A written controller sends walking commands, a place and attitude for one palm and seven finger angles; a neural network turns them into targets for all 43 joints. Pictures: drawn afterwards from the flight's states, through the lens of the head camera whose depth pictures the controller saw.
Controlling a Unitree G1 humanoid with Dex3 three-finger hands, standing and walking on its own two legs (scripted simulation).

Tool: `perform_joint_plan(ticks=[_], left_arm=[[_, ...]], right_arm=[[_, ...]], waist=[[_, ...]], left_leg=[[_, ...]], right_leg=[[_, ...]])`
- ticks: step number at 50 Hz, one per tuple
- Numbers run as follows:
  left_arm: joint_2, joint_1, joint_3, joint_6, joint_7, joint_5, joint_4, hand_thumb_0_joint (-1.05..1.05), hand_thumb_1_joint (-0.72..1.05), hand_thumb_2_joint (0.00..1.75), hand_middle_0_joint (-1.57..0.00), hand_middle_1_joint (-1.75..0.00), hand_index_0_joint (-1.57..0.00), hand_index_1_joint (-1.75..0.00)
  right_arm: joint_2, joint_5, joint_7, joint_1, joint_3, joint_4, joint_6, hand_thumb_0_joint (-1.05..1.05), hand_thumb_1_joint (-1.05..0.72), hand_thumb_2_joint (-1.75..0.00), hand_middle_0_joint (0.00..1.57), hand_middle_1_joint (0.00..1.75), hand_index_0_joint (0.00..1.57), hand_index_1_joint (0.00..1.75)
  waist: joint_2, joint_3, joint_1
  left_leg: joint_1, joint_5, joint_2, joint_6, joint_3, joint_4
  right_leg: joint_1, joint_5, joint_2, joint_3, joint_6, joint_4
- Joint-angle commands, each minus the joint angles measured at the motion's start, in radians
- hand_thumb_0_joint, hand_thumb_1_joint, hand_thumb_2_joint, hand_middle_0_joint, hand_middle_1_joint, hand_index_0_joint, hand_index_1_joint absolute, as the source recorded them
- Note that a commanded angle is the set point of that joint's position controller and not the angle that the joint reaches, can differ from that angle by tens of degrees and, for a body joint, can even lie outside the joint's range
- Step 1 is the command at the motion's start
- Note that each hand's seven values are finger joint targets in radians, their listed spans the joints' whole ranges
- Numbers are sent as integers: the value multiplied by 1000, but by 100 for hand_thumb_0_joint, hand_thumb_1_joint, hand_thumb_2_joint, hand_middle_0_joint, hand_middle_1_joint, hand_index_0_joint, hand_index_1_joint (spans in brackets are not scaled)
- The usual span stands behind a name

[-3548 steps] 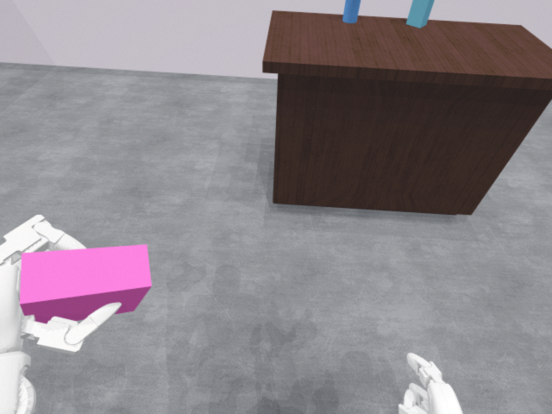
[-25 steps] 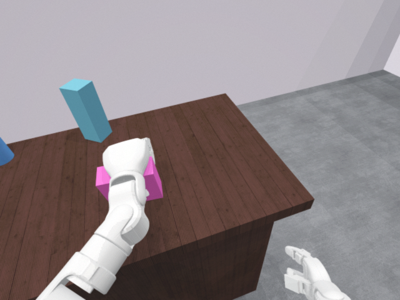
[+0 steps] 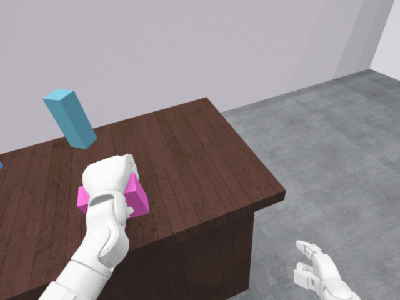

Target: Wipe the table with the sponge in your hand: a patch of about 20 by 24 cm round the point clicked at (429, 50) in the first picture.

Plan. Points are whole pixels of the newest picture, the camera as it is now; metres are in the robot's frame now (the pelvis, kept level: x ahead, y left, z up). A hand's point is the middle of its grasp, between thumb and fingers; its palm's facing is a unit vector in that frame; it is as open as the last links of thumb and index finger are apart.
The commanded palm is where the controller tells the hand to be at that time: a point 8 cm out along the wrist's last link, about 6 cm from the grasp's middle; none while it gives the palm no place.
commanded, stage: wipe back along the third lane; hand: left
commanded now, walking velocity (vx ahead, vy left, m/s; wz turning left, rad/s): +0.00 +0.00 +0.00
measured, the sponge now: (119, 204) +0.30 +0.22 +0.06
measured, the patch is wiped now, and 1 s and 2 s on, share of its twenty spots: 1.00 1.00 1.00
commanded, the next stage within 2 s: slide back across to the middle lane in 0.02 s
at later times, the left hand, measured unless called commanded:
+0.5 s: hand (104, 202) +0.26 +0.22 +0.11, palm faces +0.12 -0.17 -0.98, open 9.0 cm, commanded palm +0.22 +0.24 +0.16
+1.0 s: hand (72, 213) +0.24 +0.28 +0.10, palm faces +0.07 -0.10 -0.99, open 9.0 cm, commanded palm +0.22 +0.28 +0.15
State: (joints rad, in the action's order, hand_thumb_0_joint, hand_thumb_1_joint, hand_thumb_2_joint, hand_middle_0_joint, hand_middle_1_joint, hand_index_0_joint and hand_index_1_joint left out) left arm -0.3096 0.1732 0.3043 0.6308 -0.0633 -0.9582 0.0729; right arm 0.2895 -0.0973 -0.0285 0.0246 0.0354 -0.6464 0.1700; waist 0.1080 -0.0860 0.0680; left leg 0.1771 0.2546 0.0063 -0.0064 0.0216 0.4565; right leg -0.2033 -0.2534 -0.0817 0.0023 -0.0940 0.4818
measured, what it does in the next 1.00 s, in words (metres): stands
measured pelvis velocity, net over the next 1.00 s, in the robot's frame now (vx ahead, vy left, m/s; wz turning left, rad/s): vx -0.02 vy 0.02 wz -0.05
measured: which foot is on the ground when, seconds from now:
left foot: down 0.00-1.00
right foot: down 0.00-1.00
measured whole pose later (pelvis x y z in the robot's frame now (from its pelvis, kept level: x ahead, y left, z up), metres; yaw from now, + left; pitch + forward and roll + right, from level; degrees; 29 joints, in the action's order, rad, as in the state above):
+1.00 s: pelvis -0.02 +0.02 +0.00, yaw -3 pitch -3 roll +1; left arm -0.44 -0.06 0.10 0.44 0.00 -0.91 -0.09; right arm 0.27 -0.06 0.07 0.06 0.03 -0.68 0.05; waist 0.12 -0.04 0.11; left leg 0.17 0.24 -0.03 0.00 -0.05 0.46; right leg -0.19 -0.22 -0.09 -0.05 -0.07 0.47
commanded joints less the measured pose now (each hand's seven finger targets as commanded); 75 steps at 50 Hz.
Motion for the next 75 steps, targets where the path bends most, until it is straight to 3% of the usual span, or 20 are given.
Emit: perform_joint_plan(ticks=[1,6,7,13,18,22,23,27,31,39,42,44,52,53,57,58,67,71,72,75], left_arm=[[-57,17,-28,-7,33,53,-98,0,10,130,-120,-160,-120,-160],[-45,-23,-20,-20,29,54,-142,0,10,130,-120,-160,-120,-160],[-96,-18,-77,-25,25,56,-180,0,10,130,-120,-160,-120,-160],[-183,3,-150,-36,11,50,-226,0,10,130,-120,-160,-120,-160],[-248,-82,-229,-53,3,57,-317,0,10,130,-120,-160,-120,-160],[-303,-142,-293,-56,6,75,-410,0,10,130,-120,-160,-120,-160],[-269,-153,-265,-53,8,77,-409,0,10,130,-120,-160,-120,-160],[-346,-162,-333,-55,20,82,-442,0,10,130,-120,-160,-120,-160],[-344,-146,-317,-61,41,79,-387,0,10,130,-120,-160,-120,-160],[-329,-100,-297,-143,70,52,-344,0,10,130,-120,-160,-120,-160],[-387,-131,-368,-185,58,47,-331,0,10,130,-120,-160,-120,-160],[-321,-79,-309,-194,48,39,-298,0,10,130,-120,-160,-120,-160],[-305,62,-283,-166,22,21,-163,0,10,130,-120,-160,-120,-160],[-263,100,-237,-160,25,17,-139,0,10,130,-120,-160,-120,-160],[-284,103,-257,-155,31,12,-107,0,10,130,-120,-160,-120,-160],[-248,99,-227,-156,33,13,-99,0,10,130,-120,-160,-120,-160],[-290,115,-267,-150,47,13,-8,0,10,130,-120,-160,-120,-160],[-274,163,-231,-149,56,6,77,0,10,130,-120,-160,-120,-160],[-312,171,-263,-153,56,-1,74,0,10,130,-120,-160,-120,-160],[-260,192,-213,-163,62,2,94,0,10,130,-120,-160,-120,-160]], right_arm=[[62,1,-2,-263,-25,190,-70,0,-90,-90,20,30,20,30],[60,3,-1,-264,-28,188,-77,0,-90,-90,20,30,20,30],[61,6,1,-272,-29,191,-76,0,-90,-90,20,30,20,30],[58,15,26,-276,-24,181,-76,0,-90,-90,20,30,20,30],[55,23,30,-277,-21,187,-80,0,-90,-90,20,30,20,30],[57,28,32,-285,-22,194,-82,0,-90,-90,20,30,20,30],[53,29,33,-281,-22,194,-83,0,-90,-90,20,30,20,30],[62,33,48,-284,-21,191,-94,0,-90,-90,20,30,20,30],[64,33,69,-279,-22,179,-110,0,-90,-90,20,30,20,30],[66,40,94,-233,-27,169,-165,0,-90,-90,20,30,20,30],[70,46,98,-231,-31,164,-176,0,-90,-90,20,30,20,30],[66,44,99,-217,-30,158,-181,0,-90,-90,20,30,20,30],[78,37,108,-227,-28,136,-185,0,-90,-90,20,30,20,30],[77,36,109,-218,-26,136,-186,0,-90,-90,20,30,20,30],[81,32,103,-217,-28,131,-181,0,-90,-90,20,30,20,30],[78,34,102,-208,-29,135,-180,0,-90,-90,20,30,20,30],[92,32,94,-189,-27,127,-151,0,-90,-90,20,30,20,30],[96,28,100,-168,-27,117,-140,0,-90,-90,20,30,20,30],[99,28,98,-167,-28,118,-139,0,-90,-90,20,30,20,30],[97,25,98,-153,-29,122,-137,0,-90,-90,20,30,20,30]], waist=[[-231,-76,23],[-221,-64,22],[-211,-73,31],[-182,-81,38],[-144,-148,58],[-131,-126,65],[-143,-115,56],[-135,-85,56],[-131,-23,43],[-124,-65,36],[-136,-71,54],[-138,-36,36],[-137,-12,31],[-146,-16,20],[-122,-64,33],[-142,-81,31],[-146,-35,26],[-167,-17,9],[-157,-30,14],[-143,-57,4]], left_leg=[[42,-146,-56,-50,-5,-8],[33,-151,-55,-51,-6,-6],[23,-157,-55,-53,-16,-11],[9,-166,-57,-51,-12,-13],[6,-232,-61,-46,-19,-7],[-2,-228,-63,-47,-34,-4],[8,-231,-61,-49,-31,-2],[2,-198,-66,-53,-46,3],[15,-138,-65,-53,-51,1],[-8,-113,-65,-61,-57,-13],[-13,-100,-66,-58,-64,-17],[-2,-80,-60,-53,-59,-32],[12,-19,-58,-46,-62,-67],[23,-12,-56,-46,-55,-69],[20,-33,-54,-44,-65,-80],[23,-52,-54,-46,-60,-72],[48,-76,-45,-41,-67,-73],[62,-53,-47,-41,-57,-65],[59,-61,-46,-40,-66,-69],[56,-81,-48,-41,-60,-57]], right_leg=[[102,191,59,-143,45,-118],[92,204,58,-147,45,-119],[98,211,54,-162,39,-120],[116,206,60,-177,40,-116],[190,364,61,-185,34,-69],[173,367,58,-216,29,-80],[174,375,60,-194,34,-70],[137,294,57,-234,34,-98],[79,142,63,-225,41,-131],[62,62,59,-173,39,-136],[61,33,54,-194,32,-145],[27,-7,51,-152,35,-148],[-4,-76,39,-128,27,-158],[0,-71,45,-95,32,-149],[29,-30,38,-91,25,-128],[44,-5,43,-71,30,-120],[23,44,36,-70,23,-116],[2,18,39,-57,31,-123],[7,22,35,-71,23,-120],[13,58,40,-49,27,-112]])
